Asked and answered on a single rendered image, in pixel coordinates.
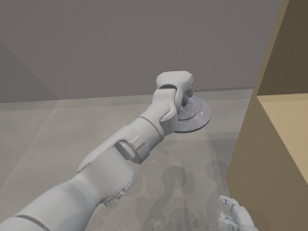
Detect lid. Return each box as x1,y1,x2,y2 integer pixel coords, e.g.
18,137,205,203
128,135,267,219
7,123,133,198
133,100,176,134
173,95,211,134

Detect right robot hand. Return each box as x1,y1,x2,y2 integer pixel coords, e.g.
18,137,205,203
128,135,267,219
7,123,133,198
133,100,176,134
218,195,254,231

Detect knob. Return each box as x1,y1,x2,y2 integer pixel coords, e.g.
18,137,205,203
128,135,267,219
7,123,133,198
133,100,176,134
181,94,189,107

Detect left robot upper arm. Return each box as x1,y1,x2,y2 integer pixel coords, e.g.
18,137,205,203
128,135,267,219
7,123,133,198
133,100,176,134
0,145,136,231

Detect robot left forearm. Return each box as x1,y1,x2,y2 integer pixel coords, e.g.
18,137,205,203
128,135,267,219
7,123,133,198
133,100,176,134
76,82,184,173

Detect table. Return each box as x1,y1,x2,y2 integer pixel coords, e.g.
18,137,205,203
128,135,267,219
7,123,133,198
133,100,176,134
225,0,308,231

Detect left robot hand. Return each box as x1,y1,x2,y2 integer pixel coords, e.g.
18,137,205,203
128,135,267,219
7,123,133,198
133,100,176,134
156,70,194,114

